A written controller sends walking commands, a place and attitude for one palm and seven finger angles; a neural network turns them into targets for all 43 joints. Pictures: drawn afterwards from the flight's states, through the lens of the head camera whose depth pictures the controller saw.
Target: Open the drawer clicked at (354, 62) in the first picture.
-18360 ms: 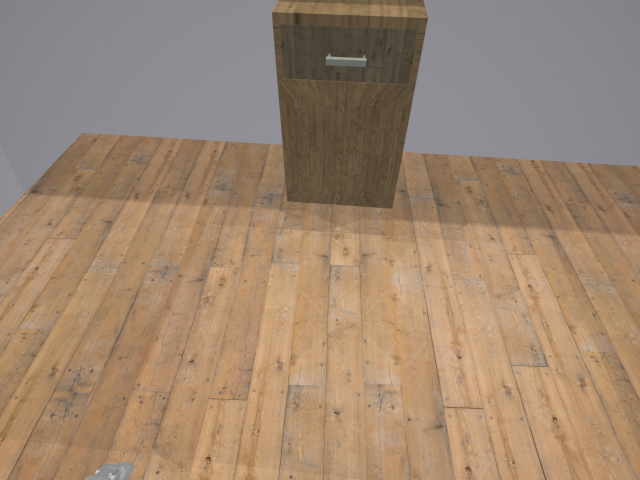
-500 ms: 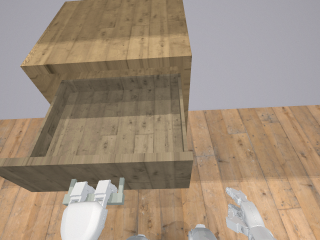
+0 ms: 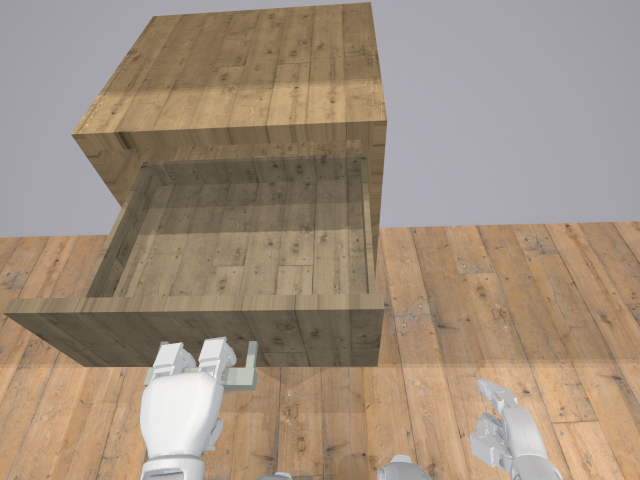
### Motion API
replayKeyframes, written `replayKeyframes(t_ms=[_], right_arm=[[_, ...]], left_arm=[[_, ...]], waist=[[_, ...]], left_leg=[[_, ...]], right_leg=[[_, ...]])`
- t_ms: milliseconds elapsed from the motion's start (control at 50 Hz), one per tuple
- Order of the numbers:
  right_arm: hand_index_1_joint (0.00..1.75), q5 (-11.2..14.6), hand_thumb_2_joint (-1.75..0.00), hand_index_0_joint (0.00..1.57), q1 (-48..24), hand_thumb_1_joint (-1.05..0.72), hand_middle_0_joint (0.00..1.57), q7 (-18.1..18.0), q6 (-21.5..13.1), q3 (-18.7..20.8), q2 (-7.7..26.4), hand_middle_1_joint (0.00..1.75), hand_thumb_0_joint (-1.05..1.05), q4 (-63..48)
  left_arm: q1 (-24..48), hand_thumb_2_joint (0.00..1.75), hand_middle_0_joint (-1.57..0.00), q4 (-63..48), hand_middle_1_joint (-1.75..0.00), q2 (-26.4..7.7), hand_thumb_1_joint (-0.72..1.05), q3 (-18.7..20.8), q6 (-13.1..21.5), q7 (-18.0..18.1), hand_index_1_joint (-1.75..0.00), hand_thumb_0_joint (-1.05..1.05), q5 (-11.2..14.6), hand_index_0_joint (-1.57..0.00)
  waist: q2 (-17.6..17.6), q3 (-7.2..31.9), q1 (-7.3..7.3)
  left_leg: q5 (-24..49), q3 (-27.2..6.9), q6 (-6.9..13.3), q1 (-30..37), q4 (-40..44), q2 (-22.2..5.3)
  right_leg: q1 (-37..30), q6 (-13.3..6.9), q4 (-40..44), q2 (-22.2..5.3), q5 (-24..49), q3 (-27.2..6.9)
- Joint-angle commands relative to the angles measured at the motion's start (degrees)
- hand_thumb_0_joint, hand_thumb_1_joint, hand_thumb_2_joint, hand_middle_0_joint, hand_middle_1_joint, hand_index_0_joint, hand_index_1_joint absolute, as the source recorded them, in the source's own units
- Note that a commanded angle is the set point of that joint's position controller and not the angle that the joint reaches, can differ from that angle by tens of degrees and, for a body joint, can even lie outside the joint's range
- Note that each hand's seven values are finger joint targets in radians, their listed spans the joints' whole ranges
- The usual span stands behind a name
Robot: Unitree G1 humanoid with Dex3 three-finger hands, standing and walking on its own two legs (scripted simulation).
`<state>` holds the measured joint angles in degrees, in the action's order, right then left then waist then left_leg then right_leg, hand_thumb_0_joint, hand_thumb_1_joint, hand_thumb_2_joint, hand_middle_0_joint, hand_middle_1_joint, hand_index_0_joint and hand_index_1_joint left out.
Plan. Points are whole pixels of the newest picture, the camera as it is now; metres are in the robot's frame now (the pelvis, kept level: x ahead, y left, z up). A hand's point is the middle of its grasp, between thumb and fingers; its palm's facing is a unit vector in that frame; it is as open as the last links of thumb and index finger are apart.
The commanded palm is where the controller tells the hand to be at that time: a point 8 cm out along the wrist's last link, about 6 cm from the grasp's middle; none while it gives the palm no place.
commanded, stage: open the thumb to release the handle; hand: left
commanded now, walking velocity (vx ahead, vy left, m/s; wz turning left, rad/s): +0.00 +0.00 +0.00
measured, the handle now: (205, 363) +0.26 +0.18 -0.01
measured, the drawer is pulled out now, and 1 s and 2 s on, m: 0.30 0.30 0.30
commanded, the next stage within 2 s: lift the hand off the handle in 0.12 s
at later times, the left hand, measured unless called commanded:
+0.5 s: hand (206, 409) +0.21 +0.17 -0.03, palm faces +0.03 -0.11 -0.99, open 13.8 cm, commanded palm +0.18 +0.18 +0.02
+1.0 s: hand (197, 399) +0.21 +0.18 -0.01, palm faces +0.02 -0.12 -0.99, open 13.5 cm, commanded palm +0.19 +0.18 +0.05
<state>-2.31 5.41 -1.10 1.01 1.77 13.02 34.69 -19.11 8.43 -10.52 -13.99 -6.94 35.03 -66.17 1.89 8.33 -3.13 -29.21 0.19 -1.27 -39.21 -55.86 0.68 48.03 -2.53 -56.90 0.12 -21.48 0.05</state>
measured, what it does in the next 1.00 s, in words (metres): stands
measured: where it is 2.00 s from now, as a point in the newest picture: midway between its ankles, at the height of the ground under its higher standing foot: outside the picture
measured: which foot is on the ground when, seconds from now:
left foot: down 0.00-1.00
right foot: down 0.00-1.00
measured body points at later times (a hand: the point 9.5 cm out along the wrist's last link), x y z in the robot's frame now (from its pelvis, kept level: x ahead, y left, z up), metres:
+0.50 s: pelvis +0.01 +0.01 +0.00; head +0.05 -0.03 +0.44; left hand +0.20 +0.18 +0.02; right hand +0.23 -0.20 -0.11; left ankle -0.02 +0.14 -0.68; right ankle +0.06 -0.09 -0.68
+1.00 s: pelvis +0.01 +0.01 +0.01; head +0.04 -0.03 +0.46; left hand +0.21 +0.18 +0.05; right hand +0.22 -0.21 -0.09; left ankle -0.02 +0.14 -0.68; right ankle +0.06 -0.09 -0.68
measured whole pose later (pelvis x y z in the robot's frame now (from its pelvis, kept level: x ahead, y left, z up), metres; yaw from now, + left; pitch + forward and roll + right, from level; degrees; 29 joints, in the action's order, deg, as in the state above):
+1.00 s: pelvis +0.01 +0.01 +0.01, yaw +0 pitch +10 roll +2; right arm -2.1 5.2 -0.6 2.7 1.4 12.5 34.3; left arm -19.6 4.6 -11.9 -15.5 -8.2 31.8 -64.6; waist 2.5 6.4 -3.3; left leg -28.0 0.3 -0.8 -33.1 -51.5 0.7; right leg 41.8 -2.1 -52.6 0.2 -20.4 -0.2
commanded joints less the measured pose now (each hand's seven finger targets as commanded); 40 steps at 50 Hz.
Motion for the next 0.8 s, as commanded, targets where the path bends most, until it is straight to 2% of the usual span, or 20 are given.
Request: replayKeyframes(t_ms=[0,20,80,120,180,200,220,280,320,380,420,460,480,520,540,580,640,700,740,780], right_arm=[[0.3,-0.1,-0.9,0.2,-7.0,-0.9,0.2,-0.1,-2.8,1.2,4.2,0.3,0.0,-8.6],[0.3,-0.1,-0.9,0.2,-7.0,-0.9,0.2,-0.2,-2.7,1.2,4.3,0.3,0.0,-8.9],[0.3,-0.3,-0.9,0.2,-7.2,-0.9,0.2,0.2,-2.7,1.1,4.1,0.3,0.0,-8.9],[0.3,-0.2,-0.9,0.2,-7.2,-0.9,0.2,0.3,-2.5,1.1,4.2,0.3,0.0,-9.2],[0.3,-0.2,-0.9,0.2,-7.3,-0.9,0.2,0.6,-2.5,1.0,3.8,0.3,0.0,-9.3],[0.3,-0.5,-0.9,0.2,-7.3,-0.9,0.2,0.8,-2.4,1.0,3.9,0.3,0.0,-8.9],[0.3,-0.4,-0.9,0.2,-7.2,-0.9,0.2,0.7,-2.4,1.2,4.0,0.3,0.0,-9.2],[0.3,-0.5,-0.9,0.2,-7.2,-0.9,0.2,1.1,-2.5,1.2,3.8,0.3,0.0,-9.3],[0.3,-0.4,-0.9,0.2,-7.3,-0.9,0.2,1.1,-2.2,1.2,4.1,0.3,0.0,-9.3],[0.3,-0.5,-0.9,0.2,-7.2,-0.9,0.2,1.3,-2.2,1.2,3.8,0.3,0.0,-9.4],[0.3,-0.3,-0.9,0.2,-7.2,-0.9,0.2,1.2,-2.0,1.2,3.9,0.3,0.0,-9.5],[0.3,-0.4,-0.9,0.2,-7.5,-0.9,0.2,1.4,-2.0,1.2,3.8,0.3,0.0,-9.6],[0.3,-0.5,-0.9,0.2,-7.2,-0.9,0.2,1.3,-2.0,1.3,3.8,0.3,0.0,-9.2],[0.3,-0.4,-0.9,0.2,-7.5,-0.9,0.2,1.1,-1.9,1.2,4.0,0.3,0.0,-9.3],[0.3,-0.5,-0.9,0.2,-7.4,-0.9,0.2,1.0,-1.8,1.3,4.0,0.3,0.0,-9.5],[0.3,-0.4,-0.9,0.2,-7.7,-0.9,0.2,1.1,-1.7,1.4,3.9,0.3,0.0,-9.8],[0.3,-0.2,-0.9,0.2,-7.6,-0.9,0.2,0.8,-1.5,1.2,4.0,0.3,0.0,-9.8],[0.3,0.0,-0.9,0.2,-7.9,-0.9,0.2,0.7,-1.2,1.3,4.2,0.3,0.0,-9.6],[0.3,0.0,-0.9,0.2,-7.9,-0.9,0.2,0.6,-1.1,1.2,4.3,0.3,0.0,-9.8],[0.3,0.1,-0.9,0.2,-7.9,-0.9,0.2,0.5,-1.0,1.2,4.2,0.3,0.0,-9.6]], left_arm=[[2.6,0.3,-0.3,-8.9,-1.2,-4.9,-0.5,2.4,1.2,2.0,-1.2,0.0,-0.9,-0.3],[1.5,0.3,-0.3,-8.8,-1.2,-5.4,-0.5,3.3,1.0,2.0,-1.2,0.0,-0.7,-0.3],[2.3,0.3,-0.3,-9.2,-1.2,-3.9,-0.5,1.4,1.2,2.1,-1.2,0.0,-1.3,-0.3],[1.4,0.3,-0.3,-9.6,-1.2,-5.1,-0.5,2.7,1.1,2.3,-1.2,0.0,-1.1,-0.3],[0.3,0.3,-0.3,-9.9,-1.2,-4.0,-0.5,1.7,1.1,2.3,-1.2,0.0,-1.4,-0.3],[3.5,0.3,-0.3,-10.4,-1.2,-2.5,-0.5,-0.6,0.9,2.3,-1.2,0.0,-1.8,-0.3],[3.9,0.3,-0.3,-10.8,-1.2,-3.7,-0.5,0.8,1.0,2.5,-1.2,0.0,-1.9,-0.3],[2.2,0.3,-0.3,-11.2,-1.2,-2.4,-0.5,-0.8,1.0,2.5,-1.2,0.0,-2.0,-0.3],[2.2,0.3,-0.3,-11.3,-1.2,-3.8,-0.5,0.8,0.9,2.5,-1.2,0.0,-1.8,-0.3],[2.2,0.3,-0.3,-11.9,-1.2,-3.0,-0.5,-0.1,0.8,2.7,-1.2,0.0,-1.9,-0.3],[1.2,0.3,-0.3,-11.7,-1.2,-4.3,-0.5,1.5,0.8,2.7,-1.2,0.0,-1.6,-0.3],[1.1,0.3,-0.3,-12.1,-1.2,-3.3,-0.5,0.3,0.9,2.7,-1.2,0.0,-1.7,-0.3],[2.2,0.3,-0.3,-11.8,-1.2,-3.3,-0.5,0.3,1.0,2.8,-1.2,0.0,-1.7,-0.3],[2.4,0.3,-0.3,-11.9,-1.2,-4.8,-0.5,2.1,0.8,3.0,-1.2,0.0,-1.5,-0.3],[2.3,0.3,-0.3,-12.9,-1.2,-5.3,-0.5,2.8,0.8,3.2,-1.2,0.0,-1.5,-0.3],[3.0,0.3,-0.3,-14.7,-1.2,-4.2,-0.5,1.1,0.3,3.1,-1.2,0.0,-1.2,-0.3],[2.0,0.3,-0.3,-14.9,-1.2,-5.4,-0.5,2.4,-0.2,2.8,-1.2,0.0,-0.3,-0.3],[3.7,0.3,-0.3,-15.2,-1.2,-4.9,-0.5,1.6,-0.6,2.2,-1.2,0.0,0.0,-0.3],[3.4,0.3,-0.3,-15.5,-1.2,-5.4,-0.5,1.9,-0.8,1.8,-1.2,0.0,0.1,-0.3],[4.7,0.3,-0.3,-15.3,-1.2,-5.3,-0.5,1.5,-0.8,1.3,-1.2,0.0,0.1,-0.3]], waist=[[-6.1,9.7,-0.04],[-6.2,9.9,-0.4],[-5.3,9.8,0.03],[-6.2,10.5,-0.25],[-5.2,10.7,-0.51],[-4.9,11.1,0.61],[-5.2,11.9,0.35],[-4.8,12.5,0.05],[-6.0,12.7,-0.02],[-5.2,12.8,-0.16],[-6.0,12.6,-0.23],[-4.8,12.1,-0.16],[-5.4,11.9,0.23],[-6.1,11.5,-0.01],[-5.5,12.3,-0.31],[-3.3,12.0,-0.09],[-5.8,12.1,-0.15],[-4.9,10.4,0.35],[-4.9,10.7,-0.07],[-5.7,9.6,0.2]], left_leg=[[5.4,1.1,2.4,-1.1,7.1,2.7],[5.8,1.1,2.4,-1.2,7.0,2.7],[6.7,0.9,2.3,-0.5,6.7,2.7],[7.9,0.7,2.3,-0.3,6.7,2.5],[8.6,0.8,2.1,-0.2,6.5,2.5],[9.2,0.5,2.2,0.2,6.1,2.4],[9.7,0.4,2.2,0.2,6.1,2.3],[10.8,0.4,2.1,0.6,5.8,2.3],[11.2,0.2,2.1,0.3,5.8,2.2],[11.3,0.4,2.1,0.3,5.7,2.3],[11.4,0.3,2.0,-0.1,5.8,2.2],[10.6,0.5,2.0,-0.1,5.8,2.2],[10.2,0.4,2.1,-0.2,5.8,2.2],[9.5,0.4,2.2,-0.8,6.0,2.2],[9.4,0.6,2.1,-0.3,6.2,2.3],[9.2,0.7,2.2,0.9,6.7,2.3],[9.1,0.7,2.4,0.8,7.4,2.4],[8.5,0.7,2.4,2.1,8.5,2.2],[8.5,0.8,2.5,2.6,9.2,2.3],[8.0,0.7,2.5,3.0,9.8,2.4]], right_leg=[[-14.2,-0.1,12.0,0.3,0.6,-3.1],[-14.7,-0.2,12.1,0.3,1.2,-3.1],[-13.6,-0.2,11.1,0.6,2.8,-2.8],[-14.4,-0.4,10.6,0.8,4.6,-2.4],[-14.3,-0.4,9.7,0.8,5.9,-2.1],[-13.4,-0.3,9.2,0.8,6.7,-1.8],[-13.6,-0.5,9.0,0.9,7.2,-1.9],[-13.7,-0.5,8.2,0.9,8.7,-1.5],[-14.2,-0.6,8.2,1.2,9.5,-1.8],[-14.3,-0.6,7.9,1.0,9.7,-1.7],[-14.6,-0.7,8.0,1.1,10.1,-1.8],[-14.0,-0.6,8.1,0.9,8.8,-1.8],[-13.8,-0.5,8.3,0.9,8.2,-1.7],[-14.5,-0.6,9.0,0.9,8.0,-2.4],[-14.8,-0.5,9.0,0.9,7.3,-2.5],[-14.8,-0.6,9.6,0.7,6.3,-2.0],[-16.8,-0.3,10.7,0.7,6.4,-2.5],[-16.1,-0.3,11.8,0.8,4.8,-2.1],[-17.3,-0.3,12.4,0.7,4.3,-2.3],[-17.5,-0.2,13.4,0.7,3.4,-2.4]])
